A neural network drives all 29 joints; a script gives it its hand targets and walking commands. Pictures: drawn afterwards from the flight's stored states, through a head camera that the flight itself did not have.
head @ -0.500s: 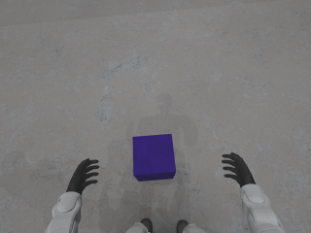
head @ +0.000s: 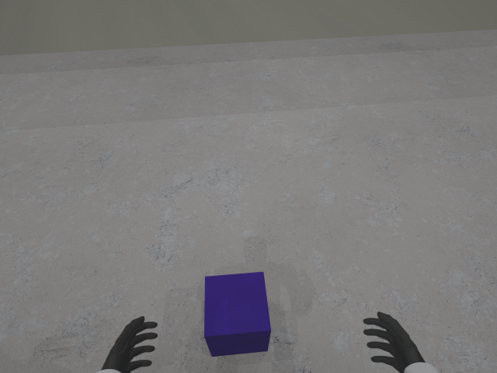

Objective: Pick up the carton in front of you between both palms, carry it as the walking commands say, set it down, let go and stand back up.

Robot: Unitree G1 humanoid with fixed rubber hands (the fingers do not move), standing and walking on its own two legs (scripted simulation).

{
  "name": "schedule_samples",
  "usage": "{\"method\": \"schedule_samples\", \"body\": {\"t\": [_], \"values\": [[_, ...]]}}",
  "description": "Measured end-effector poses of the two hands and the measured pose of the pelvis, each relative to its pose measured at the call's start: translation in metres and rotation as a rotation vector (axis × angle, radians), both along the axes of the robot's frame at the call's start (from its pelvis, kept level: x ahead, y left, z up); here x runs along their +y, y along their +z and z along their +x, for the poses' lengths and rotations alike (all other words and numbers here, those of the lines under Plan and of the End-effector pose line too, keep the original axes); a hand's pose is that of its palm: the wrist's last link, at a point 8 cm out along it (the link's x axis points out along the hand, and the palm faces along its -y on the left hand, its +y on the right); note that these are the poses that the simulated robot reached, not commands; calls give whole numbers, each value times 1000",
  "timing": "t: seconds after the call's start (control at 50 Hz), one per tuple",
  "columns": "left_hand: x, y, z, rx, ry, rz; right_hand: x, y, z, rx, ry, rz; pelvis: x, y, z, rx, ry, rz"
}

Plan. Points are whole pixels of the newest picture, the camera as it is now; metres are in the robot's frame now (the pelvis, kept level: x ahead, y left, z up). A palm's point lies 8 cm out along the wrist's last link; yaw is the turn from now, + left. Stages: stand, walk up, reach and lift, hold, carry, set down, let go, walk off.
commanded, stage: let go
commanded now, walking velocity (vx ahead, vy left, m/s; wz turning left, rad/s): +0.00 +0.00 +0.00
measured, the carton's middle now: (237, 315) +0.45 +0.06 -0.65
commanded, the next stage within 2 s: stand in 0.16 s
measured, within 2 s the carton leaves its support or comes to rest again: neither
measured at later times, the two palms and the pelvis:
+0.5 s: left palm (77, 367) +0.17 +0.30 -0.08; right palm (426, 358) +0.17 -0.27 -0.08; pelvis +0.03 +0.02 +0.00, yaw -1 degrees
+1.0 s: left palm out of the picture +0.16 +0.31 -0.09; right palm out of the picture +0.15 -0.28 -0.09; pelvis +0.03 +0.02 +0.00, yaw -1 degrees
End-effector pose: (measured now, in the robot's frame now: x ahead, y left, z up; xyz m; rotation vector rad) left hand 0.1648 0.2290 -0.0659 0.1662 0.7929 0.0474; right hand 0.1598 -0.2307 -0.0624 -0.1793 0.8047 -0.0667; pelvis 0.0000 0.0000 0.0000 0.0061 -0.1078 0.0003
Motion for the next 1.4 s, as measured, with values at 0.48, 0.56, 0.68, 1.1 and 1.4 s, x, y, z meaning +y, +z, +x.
{"method": "schedule_samples", "body": {"t": [0.48,0.56,0.68,1.1,1.4], "values": [[73,-18,8,70,62,181,-39,-14,7,88,-63,-207,19,-4,30,109,-9,-9],[73,-22,11,90,54,183,-39,-15,13,87,-68,-211,20,-4,35,115,-12,-8],[73,-23,14,101,46,192,-37,-18,15,99,-71,-206,21,-3,38,114,-14,-5],[78,-23,-17,150,62,211,-50,-23,-19,166,-81,-212,16,2,22,82,-8,-4],[85,-27,-50,218,87,217,-58,-26,-44,221,-82,-218,13,5,8,68,-4,-7]]}}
